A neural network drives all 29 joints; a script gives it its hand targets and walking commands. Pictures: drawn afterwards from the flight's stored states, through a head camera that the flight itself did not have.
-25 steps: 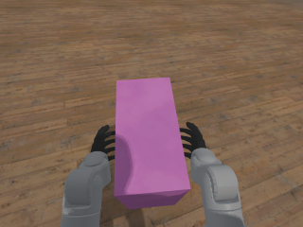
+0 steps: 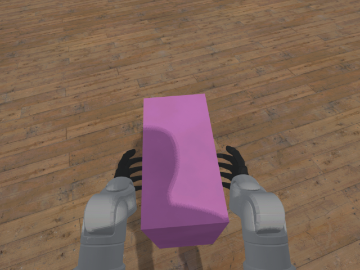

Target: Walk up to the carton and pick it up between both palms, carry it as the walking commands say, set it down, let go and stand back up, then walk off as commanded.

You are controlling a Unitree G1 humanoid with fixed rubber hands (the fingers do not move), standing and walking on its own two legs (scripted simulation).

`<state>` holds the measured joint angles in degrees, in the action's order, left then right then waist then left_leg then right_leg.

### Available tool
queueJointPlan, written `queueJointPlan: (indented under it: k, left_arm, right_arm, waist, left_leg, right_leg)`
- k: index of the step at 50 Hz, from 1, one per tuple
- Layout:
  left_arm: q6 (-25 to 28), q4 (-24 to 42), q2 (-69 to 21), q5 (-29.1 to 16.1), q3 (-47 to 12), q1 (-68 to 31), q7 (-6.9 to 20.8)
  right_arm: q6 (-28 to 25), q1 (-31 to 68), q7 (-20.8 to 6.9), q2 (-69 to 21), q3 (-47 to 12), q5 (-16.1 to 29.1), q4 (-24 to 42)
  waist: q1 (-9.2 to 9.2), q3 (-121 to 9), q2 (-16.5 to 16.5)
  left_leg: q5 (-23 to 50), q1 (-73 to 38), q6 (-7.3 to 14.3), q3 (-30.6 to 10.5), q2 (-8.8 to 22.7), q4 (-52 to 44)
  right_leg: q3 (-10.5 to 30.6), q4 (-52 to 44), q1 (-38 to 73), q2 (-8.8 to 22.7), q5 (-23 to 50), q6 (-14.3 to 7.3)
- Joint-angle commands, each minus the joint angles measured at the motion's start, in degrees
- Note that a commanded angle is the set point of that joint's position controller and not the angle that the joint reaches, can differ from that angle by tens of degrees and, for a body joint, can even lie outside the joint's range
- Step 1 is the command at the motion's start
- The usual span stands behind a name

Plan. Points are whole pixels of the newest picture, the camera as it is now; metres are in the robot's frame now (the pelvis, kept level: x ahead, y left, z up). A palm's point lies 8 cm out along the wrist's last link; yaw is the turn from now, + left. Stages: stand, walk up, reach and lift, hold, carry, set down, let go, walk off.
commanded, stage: carry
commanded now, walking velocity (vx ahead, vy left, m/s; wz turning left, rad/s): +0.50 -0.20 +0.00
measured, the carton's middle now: (180, 176) +0.35 -0.01 -0.02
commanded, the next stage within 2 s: none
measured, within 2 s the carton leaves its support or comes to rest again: neither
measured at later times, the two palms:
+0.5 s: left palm (170, 75) +0.64 +0.01 +0.07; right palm (250, 80) +0.60 -0.22 +0.06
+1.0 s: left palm (187, 17) +1.00 -0.07 +0.07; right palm (247, 9) +0.99 -0.30 +0.09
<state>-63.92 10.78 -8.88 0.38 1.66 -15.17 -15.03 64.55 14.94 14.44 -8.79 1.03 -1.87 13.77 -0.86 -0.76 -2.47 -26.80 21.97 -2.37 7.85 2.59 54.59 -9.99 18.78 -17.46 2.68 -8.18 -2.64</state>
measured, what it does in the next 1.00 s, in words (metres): walks ahead: left foot, then right foot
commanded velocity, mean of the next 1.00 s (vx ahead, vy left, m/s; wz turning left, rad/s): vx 0.50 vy -0.20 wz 0.00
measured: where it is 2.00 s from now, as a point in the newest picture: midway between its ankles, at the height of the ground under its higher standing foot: (221, 121)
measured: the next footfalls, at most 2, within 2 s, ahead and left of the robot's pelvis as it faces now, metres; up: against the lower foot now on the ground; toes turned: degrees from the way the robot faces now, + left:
left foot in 0.22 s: +0.30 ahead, +0.06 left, +0.00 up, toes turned +9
right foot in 0.58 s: +0.57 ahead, -0.26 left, +0.00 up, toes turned -10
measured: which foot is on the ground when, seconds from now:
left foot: up 0.00-0.20, down 0.22-0.62, up 0.64-0.96, down 0.98-1.00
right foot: down 0.00-0.26, up 0.28-0.56, down 0.58-1.00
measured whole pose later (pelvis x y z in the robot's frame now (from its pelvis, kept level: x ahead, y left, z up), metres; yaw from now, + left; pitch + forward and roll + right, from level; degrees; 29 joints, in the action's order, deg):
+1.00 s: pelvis +0.70 -0.19 -0.03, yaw -1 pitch +4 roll +1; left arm -62.2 14.5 -8.6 0.3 1.4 -14.4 -14.8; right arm 62.2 13.5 14.5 -8.5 -1.2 -2.3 16.2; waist 1.1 -4.7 3.5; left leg -6.1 25.7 3.1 12.5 2.4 28.4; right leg -10.4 26.6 -0.9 0.4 -27.3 -2.1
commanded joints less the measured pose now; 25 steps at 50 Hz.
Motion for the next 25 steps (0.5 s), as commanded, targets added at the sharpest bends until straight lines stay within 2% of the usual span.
queueJointPlan:
  k: [1,3,5,6,7,8,9,10,11,12,13,14,15,16,17,18,19,20,22,23,24,25]
  left_arm:
    - [5.20,16.42,-60.44,-14.58,-23.67,-18.70,10.23]
    - [4.93,14.80,-59.59,-14.29,-23.56,-16.96,10.22]
    - [3.98,14.50,-59.20,-14.94,-25.81,-16.76,10.12]
    - [3.42,14.20,-58.97,-14.95,-26.77,-16.81,10.04]
    - [2.60,13.40,-58.71,-14.80,-27.53,-16.49,9.93]
    - [1.72,12.77,-57.68,-14.43,-28.19,-16.64,9.62]
    - [0.93,11.94,-57.11,-13.67,-28.82,-16.86,9.38]
    - [0.05,11.90,-55.75,-13.08,-29.11,-17.49,9.18]
    - [-0.82,12.53,-54.53,-12.86,-29.66,-19.19,8.95]
    - [-0.85,11.67,-54.15,-12.89,-29.38,-19.89,8.77]
    - [-1.12,9.98,-54.91,-12.69,-29.46,-20.65,8.63]
    - [-1.03,9.90,-56.01,-13.06,-28.68,-22.12,8.79]
    - [-1.00,8.92,-57.84,-13.61,-28.34,-22.80,9.30]
    - [-0.73,8.54,-59.82,-13.96,-27.82,-23.06,10.05]
    - [-0.28,8.75,-59.89,-13.99,-26.70,-23.39,10.44]
    - [0.61,8.77,-61.42,-13.74,-25.34,-22.86,10.57]
    - [0.94,7.68,-61.90,-12.21,-23.64,-21.30,10.11]
    - [1.43,7.23,-62.57,-11.26,-22.65,-19.16,9.67]
    - [2.31,5.53,-63.09,-9.46,-21.24,-15.99,8.87]
    - [2.76,6.52,-62.72,-9.31,-21.47,-15.93,8.55]
    - [2.71,8.04,-62.08,-9.94,-22.59,-16.79,8.20]
    - [2.73,9.43,-61.57,-10.69,-23.45,-17.90,8.17]
  right_arm:
    - [-5.49,20.82,-7.57,-62.07,-27.71,14.97,12.34]
    - [-6.21,20.81,-6.77,-59.82,-27.03,13.92,14.24]
    - [-5.95,17.14,-6.26,-58.01,-24.97,11.91,13.28]
    - [-5.71,17.30,-6.21,-57.14,-24.44,11.41,13.62]
    - [-4.94,16.23,-6.23,-56.66,-23.53,10.65,11.97]
    - [-4.08,13.85,-6.34,-56.37,-22.52,10.02,9.29]
    - [-3.55,11.33,-6.45,-56.09,-21.65,9.84,6.81]
    - [-2.71,10.93,-6.76,-54.40,-20.98,9.40,5.17]
    - [-2.07,10.55,-6.91,-53.49,-20.01,9.25,2.45]
    - [-1.71,9.55,-6.94,-53.88,-19.65,9.26,1.02]
    - [-1.12,9.78,-7.04,-54.46,-19.30,8.63,-0.44]
    - [-1.22,11.98,-6.99,-55.38,-18.61,8.63,-0.44]
    - [-1.53,13.79,-7.05,-56.67,-18.52,8.78,-0.28]
    - [-1.95,16.83,-7.05,-58.52,-20.19,9.31,1.67]
    - [-1.88,18.55,-7.34,-59.40,-21.22,10.42,2.07]
    - [-2.47,23.17,-7.79,-60.94,-24.18,13.03,6.60]
    - [-2.06,24.34,-8.11,-61.60,-25.42,14.50,7.02]
    - [-2.20,25.51,-8.30,-61.77,-26.58,15.74,8.85]
    - [-2.88,27.41,-8.58,-60.80,-28.03,17.27,12.30]
    - [-3.59,28.81,-8.57,-59.56,-28.36,17.92,15.48]
    - [-3.87,26.82,-8.40,-58.46,-26.92,17.36,15.50]
    - [-4.13,26.40,-8.33,-57.82,-26.26,16.91,16.09]
  waist:
    - [2.14,-27.33,16.04]
    - [2.11,-25.19,15.17]
    - [1.83,-23.48,10.71]
    - [1.70,-21.95,9.56]
    - [1.82,-21.00,7.54]
    - [0.92,-21.32,4.76]
    - [-0.76,-24.31,0.66]
    - [-2.36,-27.40,-9.18]
    - [-2.13,-25.58,-21.12]
    - [-1.55,-21.94,-15.54]
    - [-1.61,-17.18,-9.20]
    - [-1.78,-14.14,-7.76]
    - [-1.16,-12.34,-5.62]
    - [-0.84,-9.64,-2.31]
    - [-0.67,-8.04,-0.92]
    - [-0.39,-8.87,0.18]
    - [-0.04,-9.51,-0.41]
    - [0.13,-11.21,-0.99]
    - [0.07,-13.67,-2.55]
    - [-0.07,-15.75,-3.61]
    - [-0.27,-17.36,-6.38]
    - [-0.34,-18.62,-6.96]
  left_leg:
    - [6.71,13.67,1.53,-1.47,0.29,-9.65]
    - [10.61,11.12,2.48,-0.16,-0.13,-14.63]
    - [15.25,5.82,3.31,2.51,-0.64,-21.29]
    - [17.21,2.29,3.77,3.76,-0.98,-25.42]
    - [19.15,-2.56,4.35,4.79,-1.20,-27.75]
    - [21.86,-10.81,5.29,4.89,-0.92,-32.36]
    - [19.54,-25.38,8.02,1.40,1.82,-31.56]
    - [12.66,-38.09,12.82,-15.77,15.16,-32.89]
    - [15.68,-44.12,19.68,-34.72,26.20,-38.25]
    - [22.89,-40.48,20.91,-33.73,26.28,-39.51]
    - [25.58,-34.78,18.30,-28.82,24.09,-40.82]
    - [26.38,-32.36,16.85,-28.00,23.81,-41.17]
    - [23.08,-28.77,14.63,-25.69,22.40,-42.92]
    - [19.30,-23.59,12.45,-22.77,20.97,-45.58]
    - [17.82,-20.82,10.93,-18.24,20.05,-46.60]
    - [21.43,-19.75,9.50,-12.74,17.95,-44.59]
    - [21.49,-17.83,7.61,-7.86,16.61,-44.17]
    - [20.21,-17.71,6.37,-5.09,15.83,-44.33]
    - [22.65,-19.52,5.90,-1.13,14.40,-42.75]
    - [23.06,-21.03,5.97,0.11,13.65,-41.61]
    - [24.24,-21.25,5.42,1.87,12.24,-40.30]
    - [23.90,-20.54,4.34,3.25,10.78,-38.90]
  right_leg:
    - [10.70,0.07,39.22,10.27,34.05,-5.41]
    - [8.11,-0.93,35.92,9.64,28.39,-5.81]
    - [4.59,-0.96,30.92,8.68,25.86,-5.26]
    - [3.10,-0.25,28.24,8.04,26.23,-4.85]
    - [2.51,0.95,24.28,7.86,25.93,-4.28]
    - [0.88,5.28,19.64,7.03,26.43,-3.48]
    - [0.33,15.08,9.54,6.01,26.72,-1.92]
    - [-0.56,29.31,-5.08,4.09,14.77,0.42]
    - [3.41,45.50,-19.41,-2.97,-17.05,2.22]
    - [10.41,55.33,-21.75,-1.76,-19.96,2.42]
    - [12.35,54.98,-22.14,0.56,-17.58,1.68]
    - [14.64,48.83,-23.98,3.14,-19.07,1.50]
    - [13.61,40.46,-23.72,5.25,-18.71,1.46]
    - [12.03,34.87,-20.60,5.34,-18.42,1.07]
    - [10.23,29.63,-17.35,4.49,-16.97,1.37]
    - [7.27,24.28,-13.61,2.37,-11.72,1.82]
    - [4.79,19.27,-9.32,0.73,-5.55,2.35]
    - [3.32,15.96,-6.44,-0.21,-2.08,2.63]
    - [0.36,11.54,-2.95,-1.69,2.88,3.10]
    - [-0.65,9.31,-0.86,-2.12,3.72,3.33]
    - [-1.80,7.58,2.06,-2.18,5.29,3.53]
    - [-2.21,6.59,4.86,-1.72,6.45,3.40]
